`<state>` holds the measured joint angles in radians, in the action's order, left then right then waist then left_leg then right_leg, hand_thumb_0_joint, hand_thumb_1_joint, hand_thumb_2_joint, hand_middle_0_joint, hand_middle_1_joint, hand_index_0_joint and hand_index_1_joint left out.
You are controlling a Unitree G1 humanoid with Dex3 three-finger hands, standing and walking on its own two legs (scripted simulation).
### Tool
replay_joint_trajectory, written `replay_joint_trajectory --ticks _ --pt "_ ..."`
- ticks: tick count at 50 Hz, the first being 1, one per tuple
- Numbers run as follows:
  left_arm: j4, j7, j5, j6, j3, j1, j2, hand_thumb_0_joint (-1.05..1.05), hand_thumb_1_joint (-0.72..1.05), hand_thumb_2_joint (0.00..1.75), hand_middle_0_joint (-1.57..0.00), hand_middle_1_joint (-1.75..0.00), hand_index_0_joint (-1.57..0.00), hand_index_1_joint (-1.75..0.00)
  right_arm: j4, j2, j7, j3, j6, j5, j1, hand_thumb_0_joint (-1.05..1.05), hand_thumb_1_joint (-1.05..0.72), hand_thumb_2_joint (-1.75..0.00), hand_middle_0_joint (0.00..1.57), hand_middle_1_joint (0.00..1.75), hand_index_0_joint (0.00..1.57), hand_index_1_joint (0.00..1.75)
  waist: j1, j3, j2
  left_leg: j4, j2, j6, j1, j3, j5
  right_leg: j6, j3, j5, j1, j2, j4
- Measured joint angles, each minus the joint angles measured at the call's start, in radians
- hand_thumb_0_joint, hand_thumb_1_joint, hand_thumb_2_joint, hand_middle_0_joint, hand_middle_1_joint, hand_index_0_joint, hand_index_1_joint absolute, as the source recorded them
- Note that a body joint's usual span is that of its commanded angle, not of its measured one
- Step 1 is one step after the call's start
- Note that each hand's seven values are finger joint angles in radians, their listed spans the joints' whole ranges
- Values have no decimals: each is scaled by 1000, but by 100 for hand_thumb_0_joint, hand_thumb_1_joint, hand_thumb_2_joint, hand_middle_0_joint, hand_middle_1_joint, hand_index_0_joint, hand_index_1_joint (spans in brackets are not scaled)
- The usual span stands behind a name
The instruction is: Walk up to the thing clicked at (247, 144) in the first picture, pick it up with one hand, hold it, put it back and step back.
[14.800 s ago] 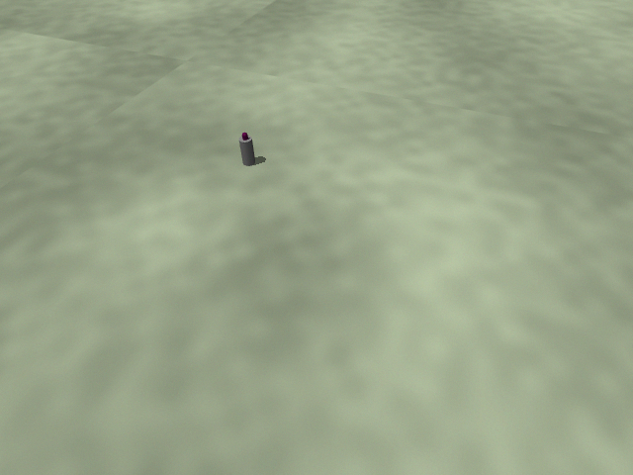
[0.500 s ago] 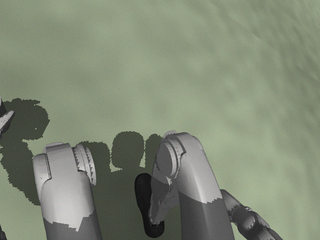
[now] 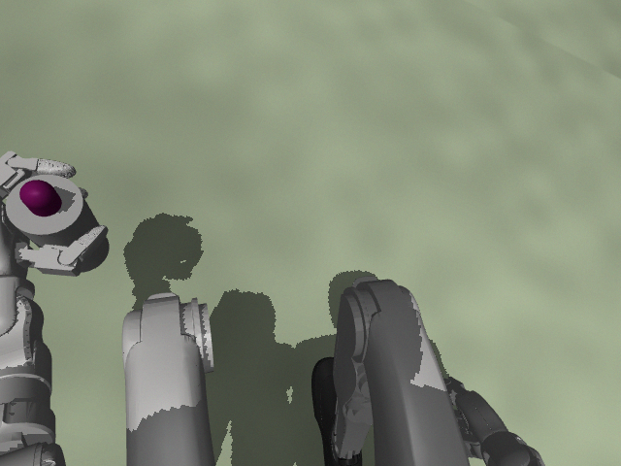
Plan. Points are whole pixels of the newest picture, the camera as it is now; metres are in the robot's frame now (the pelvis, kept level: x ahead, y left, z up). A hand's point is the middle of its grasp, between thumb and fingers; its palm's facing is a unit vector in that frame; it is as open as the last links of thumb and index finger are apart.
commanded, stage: settle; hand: left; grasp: from the side
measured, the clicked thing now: (62, 224) +0.41 +0.28 -0.08
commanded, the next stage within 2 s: lift in 0.98 s
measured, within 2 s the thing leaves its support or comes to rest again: neither
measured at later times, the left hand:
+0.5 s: hand (55, 196) +0.41 +0.26 -0.02, palm faces +0.23 -0.97 -0.07, open 9.5 cm
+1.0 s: hand (48, 173) +0.43 +0.26 +0.01, palm faces +0.24 -0.97 -0.06, open 9.5 cm
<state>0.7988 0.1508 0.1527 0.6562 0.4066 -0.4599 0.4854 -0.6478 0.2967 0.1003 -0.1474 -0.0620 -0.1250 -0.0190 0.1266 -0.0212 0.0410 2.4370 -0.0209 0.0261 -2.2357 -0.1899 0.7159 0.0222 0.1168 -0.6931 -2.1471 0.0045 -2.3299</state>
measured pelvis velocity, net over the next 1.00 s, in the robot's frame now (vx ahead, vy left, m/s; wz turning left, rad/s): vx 0.00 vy -0.01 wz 0.07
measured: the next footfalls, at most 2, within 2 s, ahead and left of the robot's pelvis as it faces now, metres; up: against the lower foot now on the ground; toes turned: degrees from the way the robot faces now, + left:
none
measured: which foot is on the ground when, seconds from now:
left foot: down 0.00-1.00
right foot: down 0.00-1.00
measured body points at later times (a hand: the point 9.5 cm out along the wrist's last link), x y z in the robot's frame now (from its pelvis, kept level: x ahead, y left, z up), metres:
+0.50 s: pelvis +0.00 -0.01 +0.03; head +0.21 +0.05 +0.42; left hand +0.40 +0.32 -0.01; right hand +0.16 -0.27 -0.09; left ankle +0.07 +0.13 -0.30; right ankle +0.10 -0.12 -0.30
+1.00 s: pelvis +0.00 -0.01 +0.05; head +0.20 +0.05 +0.45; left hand +0.41 +0.31 +0.02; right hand +0.15 -0.27 -0.08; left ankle +0.07 +0.13 -0.30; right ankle +0.10 -0.12 -0.30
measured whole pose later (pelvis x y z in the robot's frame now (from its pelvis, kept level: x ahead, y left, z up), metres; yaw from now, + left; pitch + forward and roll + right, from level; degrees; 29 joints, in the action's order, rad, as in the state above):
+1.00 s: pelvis +0.00 -0.01 +0.05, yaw +4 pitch +33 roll -5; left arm 0.85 0.18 0.12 0.57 0.44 -0.56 0.40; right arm -0.69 0.28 0.05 -0.03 -0.02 -0.07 -0.09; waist 0.12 -0.13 0.00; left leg 2.26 -0.03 0.02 -2.13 -0.10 0.70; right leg 0.01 0.05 -0.70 -2.09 -0.01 -2.21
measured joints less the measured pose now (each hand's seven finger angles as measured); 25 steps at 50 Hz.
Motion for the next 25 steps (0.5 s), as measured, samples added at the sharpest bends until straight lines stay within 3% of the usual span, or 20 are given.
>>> replay_joint_trajectory --ticks 8,25 --pt "2 27 13 -28 18 -45 -22 1 -29 108 -76 -100 -75 -102 -14 3 -17 43 5 19 -10 0 -90 -90 21 30 21 30 -6 -32 -23 -33 -6 9 17 23 10 -12 -19 -13 -5 -2 8" --pt "-10 31 -20 -83 27 -44 -71 0 -32 111 -76 -102 -75 -104 -18 -8 -40 97 21 44 -42 0 -90 -90 20 30 20 30 -13 -76 -30 -112 -10 8 57 56 -8 -19 -43 -2 20 -5 67"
